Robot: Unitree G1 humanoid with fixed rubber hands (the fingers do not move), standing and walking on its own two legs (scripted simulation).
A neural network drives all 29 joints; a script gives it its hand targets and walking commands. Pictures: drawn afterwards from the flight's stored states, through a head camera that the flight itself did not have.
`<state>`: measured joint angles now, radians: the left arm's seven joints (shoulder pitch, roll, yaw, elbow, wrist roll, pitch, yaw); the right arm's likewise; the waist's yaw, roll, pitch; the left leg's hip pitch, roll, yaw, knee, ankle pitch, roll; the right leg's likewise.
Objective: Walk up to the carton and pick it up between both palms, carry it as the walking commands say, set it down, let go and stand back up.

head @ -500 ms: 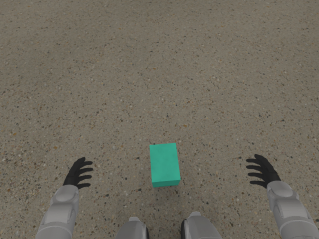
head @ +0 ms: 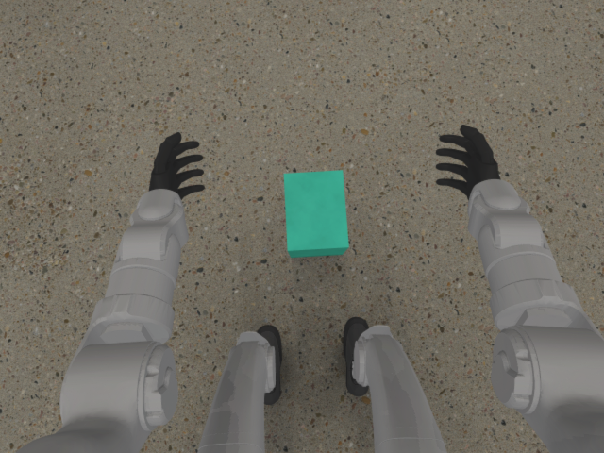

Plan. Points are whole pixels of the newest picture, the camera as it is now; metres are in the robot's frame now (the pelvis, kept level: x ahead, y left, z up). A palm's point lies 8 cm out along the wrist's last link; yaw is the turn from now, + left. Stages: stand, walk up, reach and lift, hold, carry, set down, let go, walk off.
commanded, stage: reach and lift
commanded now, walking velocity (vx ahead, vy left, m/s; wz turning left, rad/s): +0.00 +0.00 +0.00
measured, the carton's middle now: (314, 217) +0.50 -0.02 -0.60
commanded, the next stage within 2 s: none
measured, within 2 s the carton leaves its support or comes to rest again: neither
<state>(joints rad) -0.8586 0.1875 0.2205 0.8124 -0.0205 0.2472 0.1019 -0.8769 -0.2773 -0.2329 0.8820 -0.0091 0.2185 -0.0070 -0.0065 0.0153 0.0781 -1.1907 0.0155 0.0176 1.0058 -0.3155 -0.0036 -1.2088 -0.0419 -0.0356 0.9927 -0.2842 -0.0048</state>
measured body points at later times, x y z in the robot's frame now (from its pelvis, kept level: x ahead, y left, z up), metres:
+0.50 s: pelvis +0.01 +0.00 -0.02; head +0.34 -0.01 +0.29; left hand +0.53 +0.14 -0.15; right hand +0.54 -0.18 -0.15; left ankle +0.07 +0.12 -0.65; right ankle +0.09 -0.12 -0.65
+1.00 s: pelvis -0.01 -0.01 -0.15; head +0.34 -0.01 +0.14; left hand +0.53 +0.14 -0.29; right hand +0.54 -0.18 -0.30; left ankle +0.07 +0.12 -0.65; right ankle +0.09 -0.12 -0.65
